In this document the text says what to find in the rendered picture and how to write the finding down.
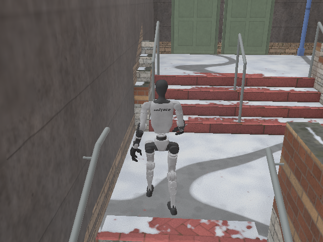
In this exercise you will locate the left robot thigh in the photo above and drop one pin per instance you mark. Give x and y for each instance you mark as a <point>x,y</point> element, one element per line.
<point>150,149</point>

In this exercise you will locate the robot right upper arm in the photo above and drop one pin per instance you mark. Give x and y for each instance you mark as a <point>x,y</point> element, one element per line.
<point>179,113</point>

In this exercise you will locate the robot right hand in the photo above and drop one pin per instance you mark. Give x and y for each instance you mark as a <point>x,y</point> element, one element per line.
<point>176,129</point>

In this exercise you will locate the robot left upper arm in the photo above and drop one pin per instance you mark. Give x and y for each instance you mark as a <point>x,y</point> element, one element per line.
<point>143,116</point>

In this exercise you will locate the right robot forearm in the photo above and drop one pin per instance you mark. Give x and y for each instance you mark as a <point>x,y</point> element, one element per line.
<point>181,128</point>

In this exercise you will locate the left robot foot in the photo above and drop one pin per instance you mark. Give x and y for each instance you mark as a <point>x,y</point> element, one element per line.
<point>149,193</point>

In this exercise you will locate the robot left hand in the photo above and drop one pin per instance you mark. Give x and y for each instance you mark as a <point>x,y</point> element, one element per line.
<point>132,153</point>

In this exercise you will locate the left robot forearm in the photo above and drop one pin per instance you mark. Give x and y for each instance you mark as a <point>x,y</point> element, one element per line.
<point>137,138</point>

